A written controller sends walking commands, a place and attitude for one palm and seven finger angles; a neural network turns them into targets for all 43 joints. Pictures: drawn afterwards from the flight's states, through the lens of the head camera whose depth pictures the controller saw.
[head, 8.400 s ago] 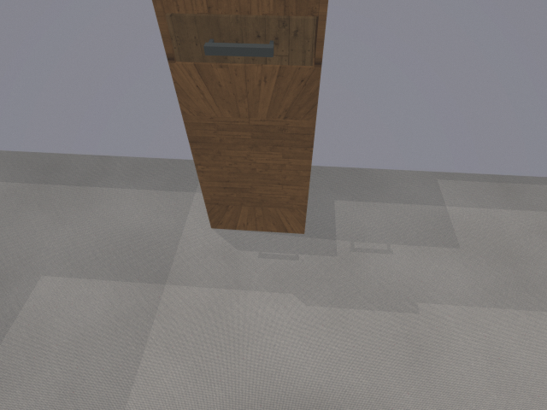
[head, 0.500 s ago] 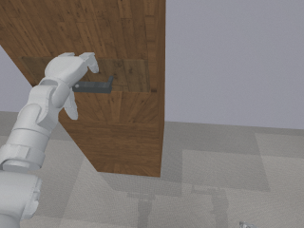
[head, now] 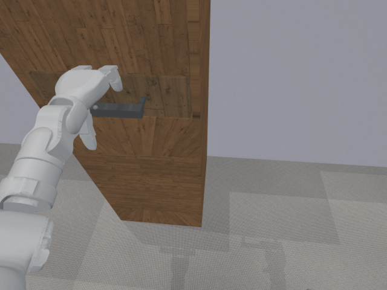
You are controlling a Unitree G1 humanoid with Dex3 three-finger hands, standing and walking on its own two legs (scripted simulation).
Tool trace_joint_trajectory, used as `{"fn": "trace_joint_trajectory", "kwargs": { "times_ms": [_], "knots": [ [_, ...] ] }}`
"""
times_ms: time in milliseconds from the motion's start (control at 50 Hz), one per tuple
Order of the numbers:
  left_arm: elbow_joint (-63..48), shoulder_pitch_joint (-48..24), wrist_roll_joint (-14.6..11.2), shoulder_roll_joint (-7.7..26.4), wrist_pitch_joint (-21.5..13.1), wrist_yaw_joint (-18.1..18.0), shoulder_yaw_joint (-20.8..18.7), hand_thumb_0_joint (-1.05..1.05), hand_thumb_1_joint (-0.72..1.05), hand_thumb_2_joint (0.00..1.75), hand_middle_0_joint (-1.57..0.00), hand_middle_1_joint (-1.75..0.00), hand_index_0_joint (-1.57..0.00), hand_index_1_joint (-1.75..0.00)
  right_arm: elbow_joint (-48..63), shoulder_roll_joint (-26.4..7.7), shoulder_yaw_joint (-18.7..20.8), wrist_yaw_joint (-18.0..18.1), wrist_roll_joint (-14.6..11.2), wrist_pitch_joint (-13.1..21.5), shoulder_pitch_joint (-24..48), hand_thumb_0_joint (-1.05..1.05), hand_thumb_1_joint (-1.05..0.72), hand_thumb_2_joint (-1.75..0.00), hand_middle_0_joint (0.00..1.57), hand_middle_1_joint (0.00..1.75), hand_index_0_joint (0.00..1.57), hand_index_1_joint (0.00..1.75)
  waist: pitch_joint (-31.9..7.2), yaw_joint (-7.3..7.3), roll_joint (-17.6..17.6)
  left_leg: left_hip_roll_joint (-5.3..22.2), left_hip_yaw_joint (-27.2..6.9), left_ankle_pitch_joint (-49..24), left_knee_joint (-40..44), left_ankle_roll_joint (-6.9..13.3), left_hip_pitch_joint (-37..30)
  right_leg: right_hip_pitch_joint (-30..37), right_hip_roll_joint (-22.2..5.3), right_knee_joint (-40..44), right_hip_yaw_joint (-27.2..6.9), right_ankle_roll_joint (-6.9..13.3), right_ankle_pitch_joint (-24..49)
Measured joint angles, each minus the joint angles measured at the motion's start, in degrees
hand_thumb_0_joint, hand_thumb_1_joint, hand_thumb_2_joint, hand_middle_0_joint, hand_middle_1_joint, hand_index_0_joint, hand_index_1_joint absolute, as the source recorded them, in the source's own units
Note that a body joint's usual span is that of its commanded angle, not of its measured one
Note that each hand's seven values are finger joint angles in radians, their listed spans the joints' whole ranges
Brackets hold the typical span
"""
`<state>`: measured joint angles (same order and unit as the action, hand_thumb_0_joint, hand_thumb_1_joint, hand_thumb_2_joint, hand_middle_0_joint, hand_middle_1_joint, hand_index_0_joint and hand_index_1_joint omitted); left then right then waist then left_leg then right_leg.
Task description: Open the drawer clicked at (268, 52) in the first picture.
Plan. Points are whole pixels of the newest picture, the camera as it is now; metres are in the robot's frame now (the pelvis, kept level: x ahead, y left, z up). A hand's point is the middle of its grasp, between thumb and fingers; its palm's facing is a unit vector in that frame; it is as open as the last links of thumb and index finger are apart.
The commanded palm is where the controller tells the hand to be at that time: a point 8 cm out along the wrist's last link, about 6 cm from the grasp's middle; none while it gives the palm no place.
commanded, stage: move the hooked fingers above the handle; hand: left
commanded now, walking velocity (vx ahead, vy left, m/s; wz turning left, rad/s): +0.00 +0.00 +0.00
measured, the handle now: (108, 104) +0.50 +0.23 +0.10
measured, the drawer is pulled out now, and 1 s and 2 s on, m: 0.00 0.00 0.00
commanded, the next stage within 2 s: lower the fingers behind the handle in 0.70 s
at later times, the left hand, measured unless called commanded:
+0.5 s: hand (92, 105) +0.44 +0.23 +0.15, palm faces -0.01 -0.03 -1.00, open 13.8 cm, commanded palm +0.42 +0.23 +0.23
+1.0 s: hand (97, 106) +0.45 +0.22 +0.15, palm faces -0.04 -0.02 -1.00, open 13.8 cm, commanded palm +0.43 +0.23 +0.21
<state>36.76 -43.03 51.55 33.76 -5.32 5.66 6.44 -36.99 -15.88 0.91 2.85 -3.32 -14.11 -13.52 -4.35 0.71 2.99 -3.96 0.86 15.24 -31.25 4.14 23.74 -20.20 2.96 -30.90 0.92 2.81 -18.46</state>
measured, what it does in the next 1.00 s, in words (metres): stands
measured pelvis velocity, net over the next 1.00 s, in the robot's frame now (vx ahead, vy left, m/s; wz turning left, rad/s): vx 0.00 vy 0.00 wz -0.02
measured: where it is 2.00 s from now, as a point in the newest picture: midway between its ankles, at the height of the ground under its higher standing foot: outside the picture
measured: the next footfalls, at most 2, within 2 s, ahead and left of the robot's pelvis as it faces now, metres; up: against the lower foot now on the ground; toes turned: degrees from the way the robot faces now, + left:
none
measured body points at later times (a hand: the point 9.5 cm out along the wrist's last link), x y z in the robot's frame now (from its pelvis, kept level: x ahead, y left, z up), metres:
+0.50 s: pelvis +0.00 +0.01 +0.00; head +0.03 -0.02 +0.45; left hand +0.44 +0.23 +0.21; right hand +0.08 -0.26 -0.13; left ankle +0.00 +0.07 -0.73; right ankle -0.04 -0.09 -0.73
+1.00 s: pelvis +0.00 +0.00 +0.00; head +0.03 -0.02 +0.45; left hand +0.44 +0.22 +0.20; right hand +0.09 -0.26 -0.13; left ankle +0.00 +0.07 -0.73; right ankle -0.04 -0.09 -0.73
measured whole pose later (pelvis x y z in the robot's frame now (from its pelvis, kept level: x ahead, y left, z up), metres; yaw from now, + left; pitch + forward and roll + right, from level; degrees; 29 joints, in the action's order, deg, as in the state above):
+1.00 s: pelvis +0.00 +0.00 +0.00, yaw -1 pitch +8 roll +0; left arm 40.7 -44.8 53.2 33.2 -4.7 5.1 5.7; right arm -36.2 -15.4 0.5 2.6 -3.2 -13.8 -14.3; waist -4.9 1.1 3.1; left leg -3.8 1.9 15.2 -31.4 4.3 24.6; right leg -21.5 3.1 -31.6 0.0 2.6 -18.3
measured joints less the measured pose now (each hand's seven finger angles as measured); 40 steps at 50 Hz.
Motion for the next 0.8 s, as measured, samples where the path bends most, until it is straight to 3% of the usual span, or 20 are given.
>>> {"fn": "trace_joint_trajectory", "kwargs": {
  "times_ms": [220,440,580,700,800],
  "knots": [
    [5.5,-4.8,1.2,0.2,1.5,0.7,-0.3,0.0,-0.49,0.3,-0.32,-1.2,-0.32,-1.21,0.8,0.5,-0.7,0.0,0.0,0.2,-0.6,0.01,-0.91,-0.9,0.2,0.3,0.2,0.3,-0.6,0.91,0.1,0.0,0.6,-0.2,0.2,0.2,0.4,-0.7,-0.1,-0.1,-0.6,-0.3,0.3],
    [-0.2,1.0,0.3,0.2,-1.0,0.4,-2.2,0.0,-0.49,0.3,-0.32,-1.2,-0.32,-1.21,0.2,0.3,-0.1,-0.4,0.2,-0.6,-2.0,0.01,-0.91,-0.9,0.2,0.3,0.2,0.3,-0.4,0.41,0.4,0.1,1.2,-0.1,0.3,0.4,-0.2,-0.3,0.1,0.0,-1.2,-0.4,0.3],
    [-0.6,0.2,0.6,0.7,0.6,-0.7,-1.3,0.0,-0.49,0.3,-0.32,-1.2,-0.32,-1.21,-0.3,0.2,0.3,-0.5,0.1,0.1,-1.4,0.01,-0.91,-0.9,0.2,0.3,0.2,0.3,-0.3,0.08,0.4,0.0,0.6,-0.3,0.2,0.3,-0.1,-0.1,0.0,0.2,-0.6,-0.4,0.4],
    [2.1,-2.4,0.4,-0.1,2.2,0.8,0.7,0.0,-0.49,0.3,-0.32,-1.2,-0.32,-1.21,-0.1,0.1,-0.2,-0.2,-0.2,0.2,-0.4,0.01,-0.91,-0.9,0.2,0.3,0.2,0.3,-0.4,0.14,0.3,-0.2,0.3,-0.5,0.5,0.3,-0.5,0.4,-0.2,0.3,-0.3,-0.4,0.5],
    [2.2,-2.6,0.5,-0.8,0.6,1.6,1.0,0.0,-0.49,0.3,-0.32,-1.2,-0.32,-1.21,0.7,0.3,-0.4,0.1,-0.1,0.6,0.0,0.01,-0.91,-0.9,0.2,0.3,0.2,0.3,-0.3,0.39,0.2,-0.2,0.4,-0.5,0.5,0.3,-0.4,0.2,-0.2,0.1,-0.4,-0.3,0.4]
  ]
}}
